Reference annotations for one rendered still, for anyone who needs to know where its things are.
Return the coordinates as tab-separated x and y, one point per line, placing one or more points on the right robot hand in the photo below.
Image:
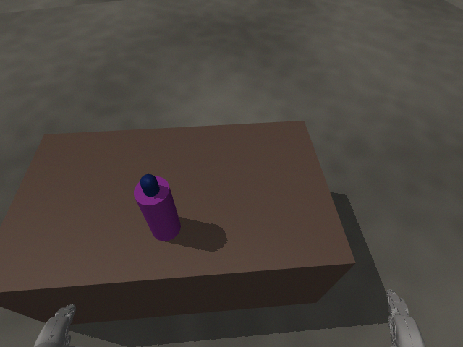
403	328

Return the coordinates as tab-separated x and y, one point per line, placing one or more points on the left robot hand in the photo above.
56	329

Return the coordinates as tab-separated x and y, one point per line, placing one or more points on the bottle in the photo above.
156	203

